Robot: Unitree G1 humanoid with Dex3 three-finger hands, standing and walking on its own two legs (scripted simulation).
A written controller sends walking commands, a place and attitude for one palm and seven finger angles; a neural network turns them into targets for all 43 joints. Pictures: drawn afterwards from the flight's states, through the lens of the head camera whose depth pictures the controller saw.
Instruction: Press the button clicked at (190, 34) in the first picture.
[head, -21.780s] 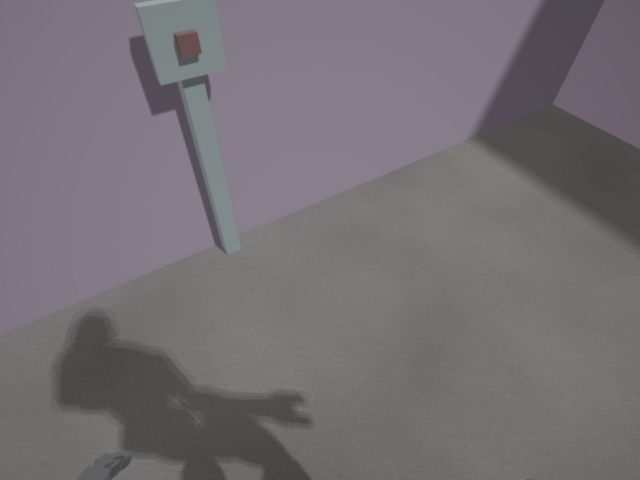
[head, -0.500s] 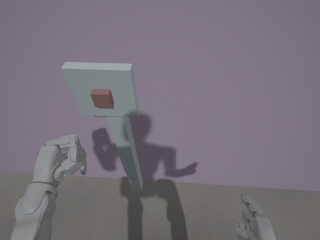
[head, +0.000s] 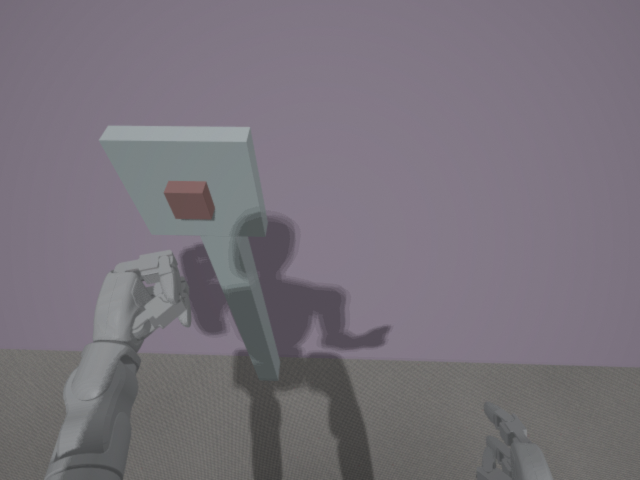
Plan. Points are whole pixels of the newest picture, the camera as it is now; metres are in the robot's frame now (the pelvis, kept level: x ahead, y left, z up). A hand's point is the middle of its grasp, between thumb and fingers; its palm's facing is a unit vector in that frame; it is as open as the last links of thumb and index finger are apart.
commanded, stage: aim a knuckle at the button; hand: left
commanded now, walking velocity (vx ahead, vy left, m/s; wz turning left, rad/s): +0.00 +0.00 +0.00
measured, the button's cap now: (191, 198) +0.45 +0.21 +0.10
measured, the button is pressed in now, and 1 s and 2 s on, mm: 0 0 0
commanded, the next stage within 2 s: press the button with the knuckle in 2.00 s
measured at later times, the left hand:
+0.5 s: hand (204, 270) +0.35 +0.17 +0.07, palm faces +0.03 -1.00 -0.03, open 3.1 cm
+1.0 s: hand (212, 283) +0.34 +0.16 +0.05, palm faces +0.01 -1.00 -0.01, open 3.1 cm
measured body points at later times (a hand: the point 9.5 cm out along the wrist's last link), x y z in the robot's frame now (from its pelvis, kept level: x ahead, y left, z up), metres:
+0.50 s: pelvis +0.00 -0.01 +0.00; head +0.05 -0.02 +0.44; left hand +0.34 +0.23 +0.07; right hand +0.13 -0.26 -0.11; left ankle +0.00 +0.12 -0.72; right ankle +0.00 -0.12 -0.72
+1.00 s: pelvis -0.01 +0.00 +0.00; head +0.04 -0.02 +0.44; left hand +0.33 +0.22 +0.06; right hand +0.13 -0.25 -0.11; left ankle +0.00 +0.12 -0.72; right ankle +0.00 -0.12 -0.72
